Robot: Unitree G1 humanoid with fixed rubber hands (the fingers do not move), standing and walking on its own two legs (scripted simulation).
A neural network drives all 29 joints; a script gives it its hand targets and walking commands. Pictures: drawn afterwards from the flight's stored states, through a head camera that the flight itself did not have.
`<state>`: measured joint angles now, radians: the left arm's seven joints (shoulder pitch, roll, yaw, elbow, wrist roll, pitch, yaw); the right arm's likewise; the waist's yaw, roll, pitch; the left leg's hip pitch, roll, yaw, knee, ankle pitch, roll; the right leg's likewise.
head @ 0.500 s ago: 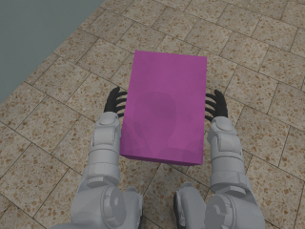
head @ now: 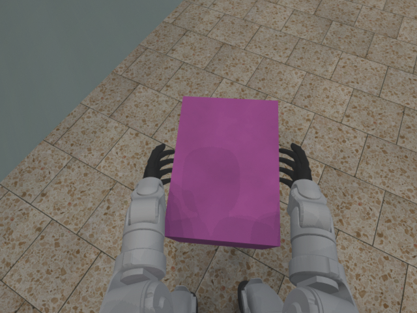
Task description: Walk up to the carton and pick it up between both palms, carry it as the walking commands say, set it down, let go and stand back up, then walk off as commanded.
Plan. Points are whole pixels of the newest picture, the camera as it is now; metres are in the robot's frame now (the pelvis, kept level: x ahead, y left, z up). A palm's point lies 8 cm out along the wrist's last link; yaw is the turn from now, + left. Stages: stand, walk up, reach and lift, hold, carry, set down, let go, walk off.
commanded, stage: reach and lift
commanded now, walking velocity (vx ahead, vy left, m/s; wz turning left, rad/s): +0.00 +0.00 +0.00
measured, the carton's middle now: (224, 176) +0.40 -0.03 -0.09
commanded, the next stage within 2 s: none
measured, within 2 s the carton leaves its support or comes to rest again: neither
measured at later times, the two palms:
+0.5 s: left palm (148, 176) +0.34 +0.12 +0.05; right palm (318, 173) +0.33 -0.18 +0.06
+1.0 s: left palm (131, 170) +0.33 +0.13 +0.10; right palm (322, 169) +0.32 -0.16 +0.10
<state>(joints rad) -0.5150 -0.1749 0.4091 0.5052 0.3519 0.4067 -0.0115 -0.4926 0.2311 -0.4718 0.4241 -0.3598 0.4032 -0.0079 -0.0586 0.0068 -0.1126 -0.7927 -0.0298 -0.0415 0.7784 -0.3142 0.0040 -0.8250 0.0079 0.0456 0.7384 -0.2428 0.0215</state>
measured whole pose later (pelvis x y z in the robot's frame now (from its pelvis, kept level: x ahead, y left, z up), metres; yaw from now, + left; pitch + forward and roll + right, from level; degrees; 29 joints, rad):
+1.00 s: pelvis +0.02 +0.00 +0.04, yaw +0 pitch -7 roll +0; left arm -0.37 -0.18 0.29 0.35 0.33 0.71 -0.01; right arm -0.36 0.18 -0.31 0.31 -0.32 0.71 -0.02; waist -0.04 0.00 0.01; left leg -0.04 -0.03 -0.04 0.36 -0.21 0.01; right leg -0.09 -0.01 0.05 0.36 -0.16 0.02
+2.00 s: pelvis +0.02 -0.01 +0.04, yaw +0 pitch -8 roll +0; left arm -0.29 -0.16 0.23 0.28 0.30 0.77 -0.01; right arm -0.31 0.16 -0.24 0.27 -0.30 0.76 -0.01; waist 0.00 0.01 0.01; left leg 0.00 -0.01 -0.05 0.35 -0.21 0.00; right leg -0.05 0.01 0.05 0.35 -0.16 0.01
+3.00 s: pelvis +0.02 -0.01 +0.04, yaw +0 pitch -9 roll +0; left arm -0.26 -0.15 0.20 0.25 0.28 0.78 0.00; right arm -0.28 0.16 -0.22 0.24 -0.30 0.77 0.00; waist 0.00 0.01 0.02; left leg 0.00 -0.01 -0.05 0.36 -0.21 0.00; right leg -0.05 0.01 0.05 0.37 -0.16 0.01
